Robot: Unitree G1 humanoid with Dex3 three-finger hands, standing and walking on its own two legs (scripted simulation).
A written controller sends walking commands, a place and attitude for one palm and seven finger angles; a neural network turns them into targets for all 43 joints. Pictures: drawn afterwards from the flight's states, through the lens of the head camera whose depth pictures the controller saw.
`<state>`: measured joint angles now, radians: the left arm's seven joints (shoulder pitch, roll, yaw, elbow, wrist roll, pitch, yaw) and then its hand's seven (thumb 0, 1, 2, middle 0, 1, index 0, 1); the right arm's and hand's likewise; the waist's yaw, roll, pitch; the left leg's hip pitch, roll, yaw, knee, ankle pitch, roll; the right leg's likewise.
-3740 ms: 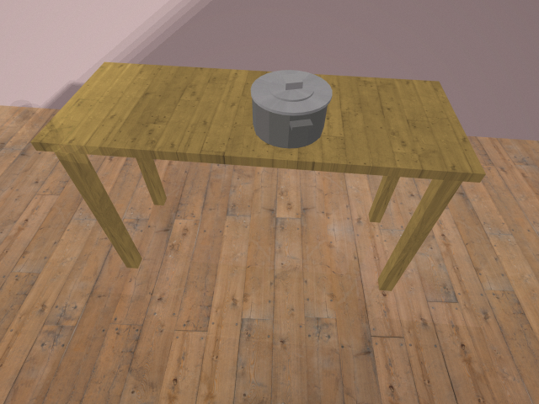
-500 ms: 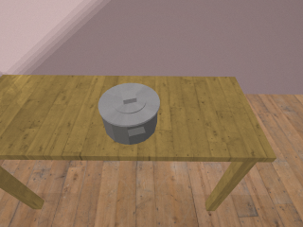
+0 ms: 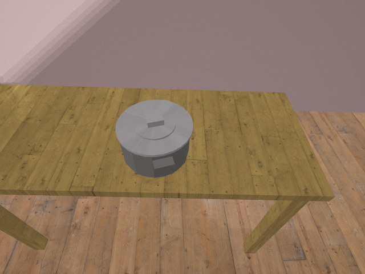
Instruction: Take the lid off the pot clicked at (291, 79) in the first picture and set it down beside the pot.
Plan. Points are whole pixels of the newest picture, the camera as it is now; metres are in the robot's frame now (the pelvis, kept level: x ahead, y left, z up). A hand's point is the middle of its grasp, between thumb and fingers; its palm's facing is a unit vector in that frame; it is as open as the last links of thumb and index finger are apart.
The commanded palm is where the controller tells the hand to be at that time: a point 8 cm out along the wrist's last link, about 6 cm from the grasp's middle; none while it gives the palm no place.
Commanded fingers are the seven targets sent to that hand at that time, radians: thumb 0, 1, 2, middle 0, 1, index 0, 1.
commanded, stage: look again from close up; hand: left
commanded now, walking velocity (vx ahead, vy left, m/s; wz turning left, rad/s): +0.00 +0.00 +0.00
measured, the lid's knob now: (154, 118) +0.48 +0.11 +0.06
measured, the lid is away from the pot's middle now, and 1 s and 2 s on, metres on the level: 0.00 0.00 0.00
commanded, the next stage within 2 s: lift the closed hand beside the body in 0.12 s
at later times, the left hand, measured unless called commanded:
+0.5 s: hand out of the picture +0.13 +0.18 -0.07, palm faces +0.15 -0.95 -0.26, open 5.8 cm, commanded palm +0.08 +0.23 -0.04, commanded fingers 0.00 0.90 0.90 -0.86 -1.02 -0.86 -1.02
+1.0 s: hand out of the picture +0.10 +0.21 -0.03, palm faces +0.27 -0.90 -0.35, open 3.1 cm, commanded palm +0.06 +0.25 +0.01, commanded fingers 0.00 0.90 0.90 -1.30 -1.50 -1.30 -1.50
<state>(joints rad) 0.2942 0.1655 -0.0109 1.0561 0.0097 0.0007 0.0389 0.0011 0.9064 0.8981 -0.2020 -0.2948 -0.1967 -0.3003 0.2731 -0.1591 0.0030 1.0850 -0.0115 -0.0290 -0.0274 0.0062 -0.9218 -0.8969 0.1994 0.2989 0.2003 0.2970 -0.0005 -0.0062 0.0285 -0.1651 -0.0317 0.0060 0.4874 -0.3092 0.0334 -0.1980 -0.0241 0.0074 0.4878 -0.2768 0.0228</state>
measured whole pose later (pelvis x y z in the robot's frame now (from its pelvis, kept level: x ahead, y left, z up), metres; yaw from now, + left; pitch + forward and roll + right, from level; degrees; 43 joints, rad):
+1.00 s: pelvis -0.01 -0.02 -0.01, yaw +2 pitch +0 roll +0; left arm 0.62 0.23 0.12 0.00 -0.02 -0.01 0.08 0.01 0.90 0.90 -1.26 -1.46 -1.26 -1.47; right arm 0.24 -0.18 0.02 0.64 0.01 -0.15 -0.08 0.01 -0.90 -0.90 0.20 0.30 0.20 0.30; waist 0.03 0.04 0.00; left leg -0.24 -0.01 -0.04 0.58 -0.33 0.00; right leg -0.25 -0.01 -0.04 0.56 -0.30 -0.01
